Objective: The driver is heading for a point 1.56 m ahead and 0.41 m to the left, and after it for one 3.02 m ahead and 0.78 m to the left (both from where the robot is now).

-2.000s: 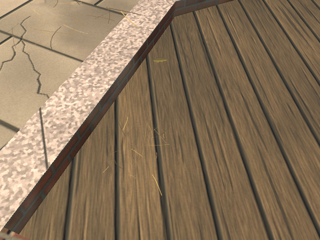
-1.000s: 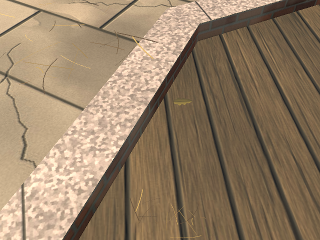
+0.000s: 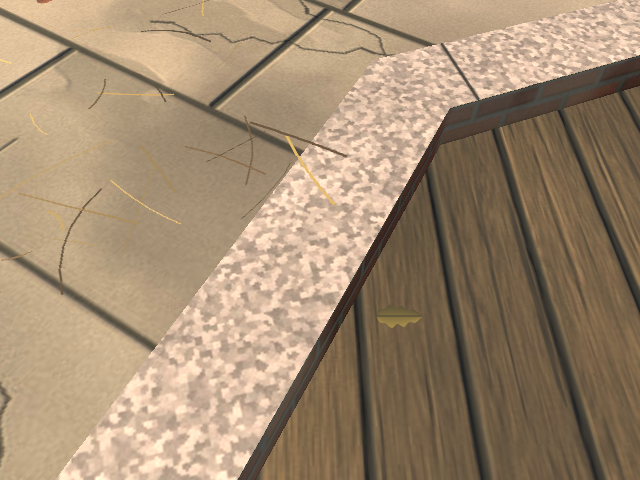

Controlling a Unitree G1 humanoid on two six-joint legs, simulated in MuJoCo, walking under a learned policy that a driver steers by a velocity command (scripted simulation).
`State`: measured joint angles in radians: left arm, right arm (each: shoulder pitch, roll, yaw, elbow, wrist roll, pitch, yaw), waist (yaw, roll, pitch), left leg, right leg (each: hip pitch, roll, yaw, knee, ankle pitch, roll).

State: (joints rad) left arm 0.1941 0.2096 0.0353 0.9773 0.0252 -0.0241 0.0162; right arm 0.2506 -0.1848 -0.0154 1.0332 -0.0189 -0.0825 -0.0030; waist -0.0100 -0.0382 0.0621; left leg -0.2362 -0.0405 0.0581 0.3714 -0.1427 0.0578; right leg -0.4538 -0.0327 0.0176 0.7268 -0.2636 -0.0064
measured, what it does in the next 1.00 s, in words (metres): steps on the spot: right foot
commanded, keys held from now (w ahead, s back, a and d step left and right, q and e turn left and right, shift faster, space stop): no key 1.00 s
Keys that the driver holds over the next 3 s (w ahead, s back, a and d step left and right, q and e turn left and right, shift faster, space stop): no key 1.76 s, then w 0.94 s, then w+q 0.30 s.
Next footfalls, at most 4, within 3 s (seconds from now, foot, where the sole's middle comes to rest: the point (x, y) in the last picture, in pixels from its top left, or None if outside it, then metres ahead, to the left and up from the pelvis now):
0.08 right None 0.11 -0.12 -0.78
2.44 right None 0.46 -0.18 -0.78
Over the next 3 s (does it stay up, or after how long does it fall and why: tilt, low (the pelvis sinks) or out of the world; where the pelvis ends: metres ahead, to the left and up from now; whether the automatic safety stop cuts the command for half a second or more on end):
stays up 0.61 -0.06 -0.01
